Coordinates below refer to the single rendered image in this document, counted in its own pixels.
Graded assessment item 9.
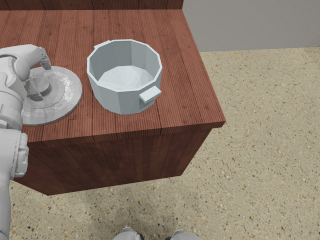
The robot left upper arm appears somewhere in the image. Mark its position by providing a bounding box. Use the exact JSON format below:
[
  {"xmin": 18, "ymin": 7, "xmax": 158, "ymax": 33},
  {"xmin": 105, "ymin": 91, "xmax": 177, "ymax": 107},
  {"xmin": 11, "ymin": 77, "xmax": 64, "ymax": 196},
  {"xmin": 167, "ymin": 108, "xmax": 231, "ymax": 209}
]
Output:
[{"xmin": 0, "ymin": 128, "xmax": 29, "ymax": 240}]

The robot shin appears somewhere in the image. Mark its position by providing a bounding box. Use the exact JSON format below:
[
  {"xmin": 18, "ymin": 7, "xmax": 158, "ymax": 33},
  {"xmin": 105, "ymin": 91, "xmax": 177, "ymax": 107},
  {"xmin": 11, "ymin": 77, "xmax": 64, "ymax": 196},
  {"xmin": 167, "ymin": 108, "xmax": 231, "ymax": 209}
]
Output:
[
  {"xmin": 172, "ymin": 229, "xmax": 184, "ymax": 238},
  {"xmin": 122, "ymin": 227, "xmax": 135, "ymax": 233}
]

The table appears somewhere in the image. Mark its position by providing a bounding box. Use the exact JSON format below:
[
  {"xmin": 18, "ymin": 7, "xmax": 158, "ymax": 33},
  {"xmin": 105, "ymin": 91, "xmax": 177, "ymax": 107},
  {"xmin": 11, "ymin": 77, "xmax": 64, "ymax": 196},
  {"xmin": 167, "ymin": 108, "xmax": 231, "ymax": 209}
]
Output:
[{"xmin": 0, "ymin": 0, "xmax": 226, "ymax": 196}]

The left robot hand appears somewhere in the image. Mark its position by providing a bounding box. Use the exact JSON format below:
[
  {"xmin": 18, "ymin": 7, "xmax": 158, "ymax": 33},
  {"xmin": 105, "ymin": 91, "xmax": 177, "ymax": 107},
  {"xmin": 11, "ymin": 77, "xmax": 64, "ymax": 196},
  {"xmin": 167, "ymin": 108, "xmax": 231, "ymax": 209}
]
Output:
[{"xmin": 0, "ymin": 44, "xmax": 52, "ymax": 102}]

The knob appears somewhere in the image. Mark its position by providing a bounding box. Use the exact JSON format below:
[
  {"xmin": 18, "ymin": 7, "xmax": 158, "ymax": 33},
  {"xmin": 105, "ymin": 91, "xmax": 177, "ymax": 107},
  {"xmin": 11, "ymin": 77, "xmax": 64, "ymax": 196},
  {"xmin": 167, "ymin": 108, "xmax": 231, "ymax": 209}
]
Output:
[{"xmin": 33, "ymin": 78, "xmax": 52, "ymax": 97}]

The robot right shin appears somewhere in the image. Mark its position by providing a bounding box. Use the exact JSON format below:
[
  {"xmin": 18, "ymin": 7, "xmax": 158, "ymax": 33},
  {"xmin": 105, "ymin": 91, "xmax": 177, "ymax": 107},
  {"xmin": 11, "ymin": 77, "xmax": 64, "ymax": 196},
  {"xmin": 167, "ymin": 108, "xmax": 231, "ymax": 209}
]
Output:
[{"xmin": 172, "ymin": 229, "xmax": 184, "ymax": 238}]

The robot left shin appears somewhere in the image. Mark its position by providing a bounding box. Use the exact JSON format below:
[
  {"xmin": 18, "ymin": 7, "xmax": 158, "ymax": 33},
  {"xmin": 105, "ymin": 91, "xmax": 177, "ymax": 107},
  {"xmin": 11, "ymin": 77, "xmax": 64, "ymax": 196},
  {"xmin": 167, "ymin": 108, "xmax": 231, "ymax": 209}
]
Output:
[{"xmin": 122, "ymin": 227, "xmax": 135, "ymax": 233}]

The lid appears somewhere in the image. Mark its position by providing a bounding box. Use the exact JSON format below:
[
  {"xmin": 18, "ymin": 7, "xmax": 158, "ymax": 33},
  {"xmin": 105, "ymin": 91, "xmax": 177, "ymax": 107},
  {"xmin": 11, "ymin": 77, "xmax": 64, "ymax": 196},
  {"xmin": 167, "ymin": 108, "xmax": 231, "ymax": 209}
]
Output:
[{"xmin": 21, "ymin": 66, "xmax": 83, "ymax": 126}]

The pot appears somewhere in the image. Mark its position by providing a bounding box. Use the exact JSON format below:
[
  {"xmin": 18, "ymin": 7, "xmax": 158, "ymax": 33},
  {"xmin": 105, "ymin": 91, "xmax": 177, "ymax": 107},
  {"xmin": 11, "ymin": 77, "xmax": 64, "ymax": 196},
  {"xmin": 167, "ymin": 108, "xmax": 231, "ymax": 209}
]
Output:
[{"xmin": 87, "ymin": 39, "xmax": 163, "ymax": 115}]

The left robot forearm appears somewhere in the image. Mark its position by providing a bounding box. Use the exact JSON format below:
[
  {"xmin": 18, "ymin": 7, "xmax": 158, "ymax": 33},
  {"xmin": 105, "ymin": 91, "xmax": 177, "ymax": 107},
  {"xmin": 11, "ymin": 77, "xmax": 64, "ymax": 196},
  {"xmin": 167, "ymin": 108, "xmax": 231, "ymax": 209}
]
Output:
[{"xmin": 0, "ymin": 52, "xmax": 30, "ymax": 132}]

